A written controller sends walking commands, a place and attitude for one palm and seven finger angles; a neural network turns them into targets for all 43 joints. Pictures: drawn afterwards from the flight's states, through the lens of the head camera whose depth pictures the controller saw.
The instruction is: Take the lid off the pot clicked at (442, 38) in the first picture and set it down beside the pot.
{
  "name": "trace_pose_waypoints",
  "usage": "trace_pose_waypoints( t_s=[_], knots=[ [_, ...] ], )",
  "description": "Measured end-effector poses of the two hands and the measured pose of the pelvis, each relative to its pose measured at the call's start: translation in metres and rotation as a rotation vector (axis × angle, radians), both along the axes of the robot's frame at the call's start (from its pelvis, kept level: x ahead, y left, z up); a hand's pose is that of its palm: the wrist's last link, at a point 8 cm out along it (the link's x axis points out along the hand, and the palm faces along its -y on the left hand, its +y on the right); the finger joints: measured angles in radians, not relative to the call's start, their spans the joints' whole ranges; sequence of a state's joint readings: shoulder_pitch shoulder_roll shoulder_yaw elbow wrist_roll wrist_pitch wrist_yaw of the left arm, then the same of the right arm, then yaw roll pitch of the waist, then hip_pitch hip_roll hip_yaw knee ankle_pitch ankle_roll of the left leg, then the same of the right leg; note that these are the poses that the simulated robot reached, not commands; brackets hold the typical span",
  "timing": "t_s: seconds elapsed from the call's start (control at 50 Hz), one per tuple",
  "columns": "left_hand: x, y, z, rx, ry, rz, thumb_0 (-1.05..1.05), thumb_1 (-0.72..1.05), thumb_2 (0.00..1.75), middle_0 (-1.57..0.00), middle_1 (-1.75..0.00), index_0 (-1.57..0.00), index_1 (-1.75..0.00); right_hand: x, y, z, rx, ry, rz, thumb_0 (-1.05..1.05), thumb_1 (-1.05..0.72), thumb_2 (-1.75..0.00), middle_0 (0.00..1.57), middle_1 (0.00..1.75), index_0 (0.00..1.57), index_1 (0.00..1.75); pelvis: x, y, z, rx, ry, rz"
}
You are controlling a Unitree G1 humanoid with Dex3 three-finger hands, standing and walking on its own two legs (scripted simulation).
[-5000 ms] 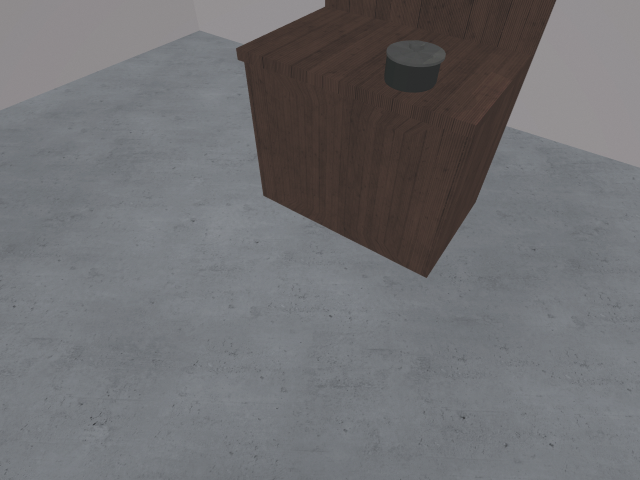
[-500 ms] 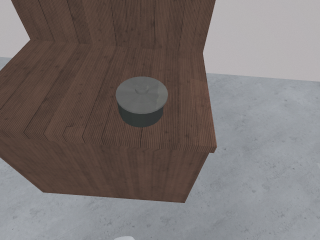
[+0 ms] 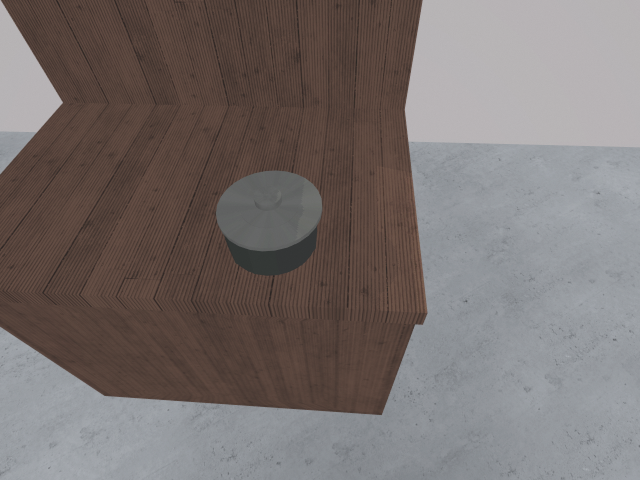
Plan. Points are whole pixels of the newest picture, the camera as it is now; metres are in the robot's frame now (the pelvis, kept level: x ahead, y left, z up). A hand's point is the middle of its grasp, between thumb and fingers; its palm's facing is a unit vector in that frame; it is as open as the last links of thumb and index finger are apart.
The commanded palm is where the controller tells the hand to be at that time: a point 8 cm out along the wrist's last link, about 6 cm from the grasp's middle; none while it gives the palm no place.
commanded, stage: come to a stop and stand still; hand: left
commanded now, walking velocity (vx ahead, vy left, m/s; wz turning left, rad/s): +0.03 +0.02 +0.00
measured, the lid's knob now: (267, 198) +0.50 +0.12 +0.04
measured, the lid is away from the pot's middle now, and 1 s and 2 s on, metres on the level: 0.00 0.00 0.00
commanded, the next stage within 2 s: look again from close up in 1.28 s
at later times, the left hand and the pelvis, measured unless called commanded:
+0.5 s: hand out of the picture -0.03 +0.25 -0.17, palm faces +0.04 -0.96 -0.26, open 7.4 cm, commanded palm none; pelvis -0.02 +0.05 -0.01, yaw +0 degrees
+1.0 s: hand out of the picture +0.05 +0.21 -0.17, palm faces +0.02 -0.97 -0.23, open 7.3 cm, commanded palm none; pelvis +0.02 +0.03 +0.00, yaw +1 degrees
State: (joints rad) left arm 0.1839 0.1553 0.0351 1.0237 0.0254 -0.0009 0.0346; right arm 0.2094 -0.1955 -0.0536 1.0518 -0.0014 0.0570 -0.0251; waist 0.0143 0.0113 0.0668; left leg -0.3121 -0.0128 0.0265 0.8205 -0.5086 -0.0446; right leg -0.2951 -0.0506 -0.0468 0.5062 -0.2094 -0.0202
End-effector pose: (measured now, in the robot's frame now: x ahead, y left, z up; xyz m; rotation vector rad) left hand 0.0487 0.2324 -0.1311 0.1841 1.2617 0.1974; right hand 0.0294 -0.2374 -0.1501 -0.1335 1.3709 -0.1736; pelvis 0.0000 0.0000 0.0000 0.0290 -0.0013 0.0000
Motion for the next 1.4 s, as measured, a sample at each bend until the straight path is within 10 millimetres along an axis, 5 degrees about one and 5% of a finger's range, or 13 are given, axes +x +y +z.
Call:
trace_pose_waypoints(
  t_s=[0.16,0.28,0.52,0.76,1.04,1.4],
  knots=[
    [-0.021,0.041,-0.016,0.011,-0.014,0.001,0.01,0.90,0.90,-0.21,-0.30,-0.20,-0.30,0.002,0.022,0.003,-0.046,-0.142,0.032,0.01,-0.91,-0.90,0.20,0.30,0.20,0.30,-0.021,0.031,-0.014,-0.019,-0.016,0.015],
    [-0.044,0.064,-0.009,0.033,-0.001,-0.010,0.01,0.91,0.90,-0.20,-0.30,-0.20,-0.30,0.006,0.054,0.000,0.012,-0.203,0.062,0.01,-0.91,-0.90,0.20,0.30,0.20,0.30,-0.028,0.046,-0.015,-0.016,-0.029,0.000],
    [-0.082,0.058,-0.003,0.010,0.101,0.016,0.01,0.91,0.90,-0.20,-0.30,-0.20,-0.30,0.004,0.060,-0.001,0.027,-0.168,0.069,0.01,-0.92,-0.90,0.20,0.30,0.20,0.30,-0.019,0.052,-0.008,-0.011,-0.013,0.000],
    [-0.044,0.030,-0.008,-0.034,0.090,0.003,0.01,0.91,0.90,-0.20,-0.30,-0.20,-0.30,-0.013,0.056,-0.002,0.029,-0.045,0.039,0.01,-0.91,-0.90,0.20,0.30,0.20,0.30,0.002,0.040,-0.004,-0.013,-0.012,0.007],
    [0.000,0.021,-0.006,-0.020,0.030,-0.019,0.01,0.91,0.90,-0.20,-0.30,-0.20,-0.30,-0.009,0.045,-0.002,0.036,-0.003,0.021,0.01,-0.91,-0.90,0.20,0.30,0.20,0.30,0.018,0.023,-0.002,-0.018,-0.007,0.011],
    [-0.013,0.013,-0.010,-0.039,0.069,0.004,0.01,0.92,0.90,-0.20,-0.30,-0.20,-0.30,-0.002,0.036,0.003,0.016,-0.001,0.027,0.01,-0.91,-0.90,0.20,0.30,0.20,0.30,0.023,0.017,0.000,-0.025,-0.012,0.014]
  ],
)
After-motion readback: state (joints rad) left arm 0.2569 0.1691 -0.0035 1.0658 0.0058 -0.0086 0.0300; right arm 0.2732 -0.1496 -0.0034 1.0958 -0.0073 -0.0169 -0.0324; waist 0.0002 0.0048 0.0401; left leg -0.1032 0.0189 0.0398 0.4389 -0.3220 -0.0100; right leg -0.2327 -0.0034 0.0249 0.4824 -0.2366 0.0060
